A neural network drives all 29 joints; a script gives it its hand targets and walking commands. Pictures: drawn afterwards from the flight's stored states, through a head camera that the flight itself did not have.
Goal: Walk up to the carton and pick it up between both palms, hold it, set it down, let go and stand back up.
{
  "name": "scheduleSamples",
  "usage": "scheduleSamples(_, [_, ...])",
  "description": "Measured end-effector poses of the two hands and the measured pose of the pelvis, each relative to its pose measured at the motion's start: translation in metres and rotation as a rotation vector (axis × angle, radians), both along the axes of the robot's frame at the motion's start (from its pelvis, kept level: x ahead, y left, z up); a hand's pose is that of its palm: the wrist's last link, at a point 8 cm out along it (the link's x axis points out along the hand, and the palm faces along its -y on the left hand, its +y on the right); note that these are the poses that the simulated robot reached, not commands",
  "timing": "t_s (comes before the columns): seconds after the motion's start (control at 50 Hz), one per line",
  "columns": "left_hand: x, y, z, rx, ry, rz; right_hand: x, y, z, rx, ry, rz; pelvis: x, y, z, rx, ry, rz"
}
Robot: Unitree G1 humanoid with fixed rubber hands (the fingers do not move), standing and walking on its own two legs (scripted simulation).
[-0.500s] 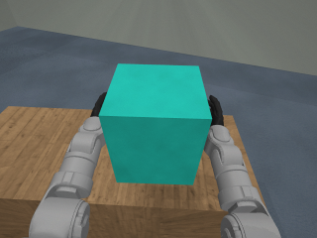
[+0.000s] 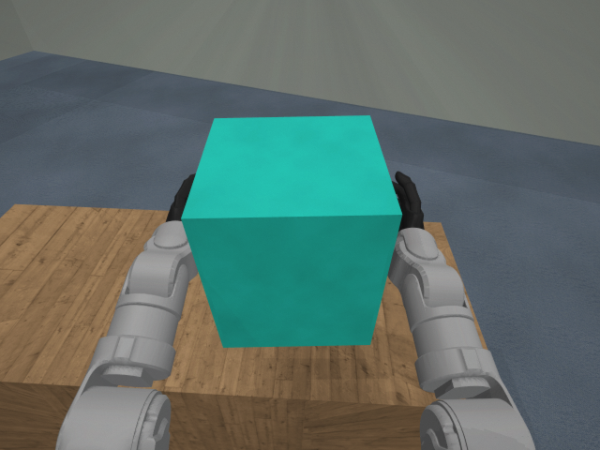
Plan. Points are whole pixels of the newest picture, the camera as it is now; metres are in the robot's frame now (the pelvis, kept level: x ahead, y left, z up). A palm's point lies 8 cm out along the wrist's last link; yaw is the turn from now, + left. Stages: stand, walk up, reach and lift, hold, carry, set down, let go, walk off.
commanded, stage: reach and lift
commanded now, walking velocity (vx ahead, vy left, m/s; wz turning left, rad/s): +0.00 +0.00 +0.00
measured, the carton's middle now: (294, 234) +0.38 +0.01 +0.14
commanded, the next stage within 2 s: hold in 0.22 s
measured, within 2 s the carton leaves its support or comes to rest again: neither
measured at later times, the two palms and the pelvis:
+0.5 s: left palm (179, 225) +0.37 +0.16 +0.16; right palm (409, 232) +0.36 -0.14 +0.16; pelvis -0.01 +0.00 +0.00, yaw +0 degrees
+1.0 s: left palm (173, 223) +0.36 +0.16 +0.17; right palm (408, 225) +0.36 -0.14 +0.17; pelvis -0.01 +0.00 +0.00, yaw +0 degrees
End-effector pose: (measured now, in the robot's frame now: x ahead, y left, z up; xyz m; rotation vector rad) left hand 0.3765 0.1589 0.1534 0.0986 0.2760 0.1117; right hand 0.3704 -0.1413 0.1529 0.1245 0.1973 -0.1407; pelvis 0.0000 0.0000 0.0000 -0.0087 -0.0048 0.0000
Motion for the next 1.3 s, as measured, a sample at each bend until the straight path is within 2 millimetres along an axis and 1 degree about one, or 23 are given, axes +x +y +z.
scheduleSamples(0.06, [-0.002, 0.001, -0.001, -0.002, 0.000, 0.002, -0.001, 0.001, 0.000, -0.003, 0.000, 0.003, 0.000, 0.001, 0.000, -0.001, -0.001, 0.000])
scheduleSamples(0.18, [-0.005, 0.002, 0.004, -0.003, -0.013, 0.003, -0.005, 0.002, 0.004, -0.005, -0.013, 0.003, -0.002, 0.001, 0.000, -0.001, -0.004, 0.000])
scheduleSamples(0.44, [-0.009, 0.000, 0.010, -0.005, -0.008, 0.003, -0.010, 0.000, 0.005, -0.010, -0.010, 0.001, -0.007, 0.001, 0.000, -0.001, -0.009, 0.000])
scheduleSamples(0.72, [-0.013, 0.000, 0.020, -0.006, -0.024, 0.005, -0.013, 0.000, 0.016, -0.014, -0.028, 0.003, -0.008, 0.002, 0.000, -0.002, -0.019, 0.001])
scheduleSamples(0.94, [-0.015, 0.004, 0.019, -0.020, -0.015, 0.013, -0.013, 0.004, 0.020, -0.024, -0.019, 0.011, -0.009, 0.002, 0.000, -0.003, -0.024, 0.001])
scheduleSamples(1.3, [-0.010, 0.005, 0.019, -0.021, -0.012, 0.016, -0.008, 0.005, 0.019, -0.024, -0.016, 0.013, -0.006, 0.002, 0.000, -0.003, -0.018, 0.001])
